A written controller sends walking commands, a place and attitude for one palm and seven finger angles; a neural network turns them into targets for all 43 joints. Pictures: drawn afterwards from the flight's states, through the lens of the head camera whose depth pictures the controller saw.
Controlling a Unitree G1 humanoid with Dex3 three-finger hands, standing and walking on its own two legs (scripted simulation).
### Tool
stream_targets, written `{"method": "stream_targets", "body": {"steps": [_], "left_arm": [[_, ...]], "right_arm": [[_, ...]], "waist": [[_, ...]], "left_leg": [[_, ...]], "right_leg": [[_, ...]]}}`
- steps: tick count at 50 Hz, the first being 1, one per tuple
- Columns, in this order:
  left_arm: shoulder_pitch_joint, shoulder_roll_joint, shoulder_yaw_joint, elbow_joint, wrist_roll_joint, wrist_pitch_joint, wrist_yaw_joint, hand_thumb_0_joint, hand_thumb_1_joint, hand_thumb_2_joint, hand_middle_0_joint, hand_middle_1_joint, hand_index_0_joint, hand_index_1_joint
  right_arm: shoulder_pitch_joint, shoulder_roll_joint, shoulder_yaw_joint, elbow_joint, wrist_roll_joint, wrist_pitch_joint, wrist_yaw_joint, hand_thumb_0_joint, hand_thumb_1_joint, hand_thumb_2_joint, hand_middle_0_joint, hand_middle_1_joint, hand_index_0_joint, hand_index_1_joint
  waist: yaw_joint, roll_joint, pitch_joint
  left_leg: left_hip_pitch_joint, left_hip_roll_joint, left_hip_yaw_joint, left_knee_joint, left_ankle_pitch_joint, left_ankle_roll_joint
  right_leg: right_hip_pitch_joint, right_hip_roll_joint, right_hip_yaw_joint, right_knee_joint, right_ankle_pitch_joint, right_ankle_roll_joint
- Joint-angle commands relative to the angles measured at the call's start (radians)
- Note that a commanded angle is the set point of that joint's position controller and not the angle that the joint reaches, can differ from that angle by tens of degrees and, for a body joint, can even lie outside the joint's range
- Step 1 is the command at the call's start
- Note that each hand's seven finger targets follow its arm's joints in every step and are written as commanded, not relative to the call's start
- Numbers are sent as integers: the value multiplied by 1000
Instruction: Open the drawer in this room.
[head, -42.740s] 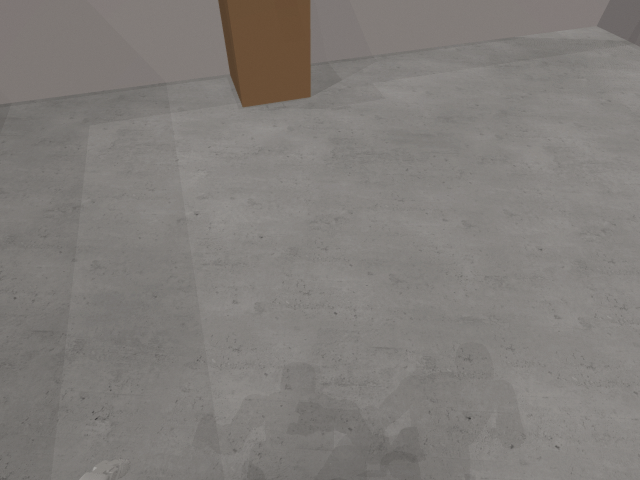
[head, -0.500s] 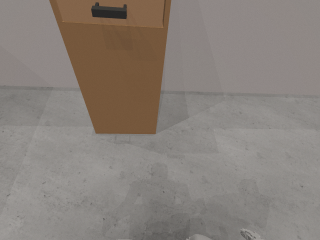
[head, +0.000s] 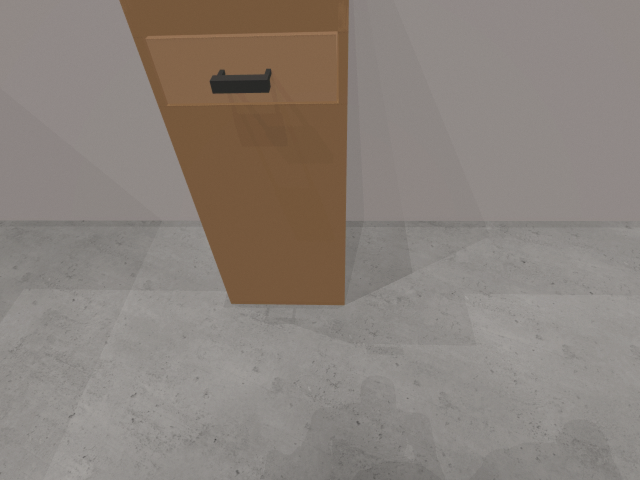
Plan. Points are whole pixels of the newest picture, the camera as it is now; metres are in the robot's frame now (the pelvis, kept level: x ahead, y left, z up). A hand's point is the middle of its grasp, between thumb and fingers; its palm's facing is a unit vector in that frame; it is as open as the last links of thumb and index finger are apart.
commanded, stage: take the last steps up to it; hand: left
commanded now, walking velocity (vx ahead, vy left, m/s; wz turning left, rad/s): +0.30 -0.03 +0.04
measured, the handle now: (242, 78) +0.83 +0.21 +0.12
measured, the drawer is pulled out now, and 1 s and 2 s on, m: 0.00 0.00 0.00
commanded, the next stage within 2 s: come to a stop and stand still in 0.76 s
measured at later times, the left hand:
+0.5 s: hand out of the picture +0.04 +0.20 -0.18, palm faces +0.10 -0.99 -0.11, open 7.4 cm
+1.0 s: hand (238, 353) +0.36 +0.18 -0.17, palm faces +0.03 -0.97 -0.23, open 7.2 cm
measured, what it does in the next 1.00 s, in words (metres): walks ahead: left foot, then right foot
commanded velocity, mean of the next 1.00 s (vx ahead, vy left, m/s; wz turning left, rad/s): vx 0.16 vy -0.01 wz -0.01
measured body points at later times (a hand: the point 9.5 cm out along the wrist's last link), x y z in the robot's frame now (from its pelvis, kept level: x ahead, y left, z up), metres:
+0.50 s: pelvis +0.13 +0.05 -0.01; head +0.15 +0.07 +0.44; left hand +0.04 +0.25 -0.17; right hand +0.22 -0.17 -0.15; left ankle +0.13 +0.16 -0.74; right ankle +0.06 -0.07 -0.66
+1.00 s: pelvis +0.29 +0.00 +0.00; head +0.32 -0.02 +0.44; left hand +0.36 +0.23 -0.15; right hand +0.29 -0.23 -0.17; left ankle +0.27 +0.14 -0.68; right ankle +0.34 -0.09 -0.74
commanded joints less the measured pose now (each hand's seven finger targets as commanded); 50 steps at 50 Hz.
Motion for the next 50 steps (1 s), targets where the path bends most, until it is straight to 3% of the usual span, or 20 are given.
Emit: {"method": "stream_targets", "body": {"steps": [1,9,13,16,17,19,20,22,26,31,36,38,39,40,41,42,43,44,46,50], "left_arm": [[83,130,31,-4,0,-32,5,0,900,900,-200,-300,-200,-300],[233,124,31,78,7,-54,4,0,900,900,-200,-300,-200,-300],[266,128,35,111,12,-47,5,0,900,900,-200,-300,-200,-300],[234,122,37,117,2,-40,4,0,900,900,-200,-300,-200,-300],[225,104,33,112,-1,-39,1,0,900,900,-200,-300,-200,-300],[225,28,15,67,-7,-42,-13,0,900,900,-200,-300,-200,-300],[174,52,20,56,-1,-36,-8,0,900,900,-200,-300,-200,-300],[80,61,32,53,4,-31,-22,0,900,900,-200,-300,-200,-300],[115,17,34,48,13,-6,-37,0,900,900,-200,-300,-200,-300],[6,36,37,-13,7,6,-47,0,900,900,-200,-300,-200,-300],[-55,76,39,-46,6,0,-49,0,900,900,-200,-300,-200,-300],[60,114,45,-8,7,-14,-43,0,900,900,-200,-300,-200,-300],[187,169,58,29,11,-30,-36,0,900,900,-200,-300,-200,-300],[286,281,83,60,15,-43,-23,0,900,900,-200,-300,-200,-300],[288,309,75,53,-6,-37,-16,0,900,900,-200,-300,-200,-300],[196,289,74,34,-5,-40,-12,0,900,900,-200,-300,-200,-300],[92,245,66,2,-9,-29,-7,0,900,900,-200,-300,-200,-300],[8,197,53,-29,-8,-26,-1,0,900,900,-200,-300,-200,-300],[-60,146,33,-45,-1,-30,7,0,900,900,-200,-300,-200,-300],[-38,172,44,-31,5,-9,17,0,900,900,-200,-300,-200,-300]], "right_arm": [[-35,-50,-20,-68,-5,-27,15,0,-900,-900,200,300,200,300],[-141,-27,-13,-94,1,-47,23,0,-900,-900,200,300,200,300],[-203,4,3,-113,6,-71,25,0,-900,-900,200,300,200,300],[-78,-4,5,-72,4,-91,11,0,-900,-900,200,300,200,300],[42,-37,-3,-32,3,-102,0,0,-900,-900,200,300,200,300],[285,-224,-45,22,-3,-104,-21,0,-900,-900,200,300,200,300],[255,-219,-45,27,-1,-94,-28,0,-900,-900,200,300,200,300],[124,-125,-28,-11,0,-97,-28,0,-900,-900,200,300,200,300],[56,-55,-8,-36,0,-121,-31,0,-900,-900,200,300,200,300],[43,-78,-11,-45,1,-120,-25,0,-900,-900,200,300,200,300],[38,-114,-26,-37,-7,-101,-22,0,-900,-900,200,300,200,300],[39,-114,-23,-27,-1,-93,-18,0,-900,-900,200,300,200,300],[42,-93,-17,-25,7,-95,-12,0,-900,-900,200,300,200,300],[86,-17,0,-41,19,-97,-5,0,-900,-900,200,300,200,300],[58,-42,1,-71,26,-85,-13,0,-900,-900,200,300,200,300],[46,-40,-5,-58,23,-80,-12,0,-900,-900,200,300,200,300],[28,-52,-12,-54,19,-69,-10,0,-900,-900,200,300,200,300],[20,-48,-4,-39,12,-63,-8,0,-900,-900,200,300,200,300],[78,-12,14,-6,10,-44,-13,0,-900,-900,200,300,200,300],[82,8,22,-1,23,-18,-17,0,-900,-900,200,300,200,300]], "waist": [[9,-139,124],[51,-160,124],[69,-185,104],[-1,-152,57],[-52,-78,-6],[-125,255,-147],[-124,210,-121],[-83,100,51],[-5,53,67],[6,102,101],[5,90,87],[64,19,18],[124,-77,-60],[139,-365,-164],[130,-298,-168],[104,-297,-154],[70,-225,-68],[40,-148,-12],[-13,-117,-12],[0,-141,-56]], "left_leg": [[-198,87,8,174,137,-31],[-255,120,61,-7,164,-45],[-131,96,108,-197,106,-23],[161,43,160,-375,201,-7],[350,57,137,-438,205,6],[650,472,-412,-594,205,170],[571,497,-415,-638,119,205],[342,433,-296,-690,74,194],[225,338,-59,-702,285,144],[211,300,43,-700,391,138],[223,308,47,-605,429,113],[193,262,86,-422,518,72],[112,202,128,-210,461,35],[-89,58,186,119,13,-8],[-141,42,66,305,-229,-4],[-172,75,5,393,-164,2],[-179,110,-6,413,-78,2],[-148,134,-10,370,15,-8],[-12,134,1,208,53,-35],[33,83,42,-13,29,-54]], "right_leg": [[-37,-257,236,-370,-196,-66],[87,-260,184,-354,-10,-114],[91,-266,152,-278,133,-119],[-16,-214,94,-136,221,-80],[-83,-170,50,36,280,-56],[-447,-1,-35,544,-264,22],[-490,-35,39,681,-274,9],[-515,-106,68,745,-121,11],[-431,-127,44,597,-8,46],[-399,-121,0,353,112,61],[-246,-70,-47,165,106,41],[-31,-25,-80,54,152,27],[161,-84,-1,1,199,6],[339,-349,350,-91,346,-89],[289,-441,455,-162,418,-172],[211,-417,453,-201,256,-175],[102,-386,389,-239,66,-161],[-20,-340,285,-247,103,-130],[-151,-299,148,-241,351,-102],[-88,-286,95,-177,540,-133]]}}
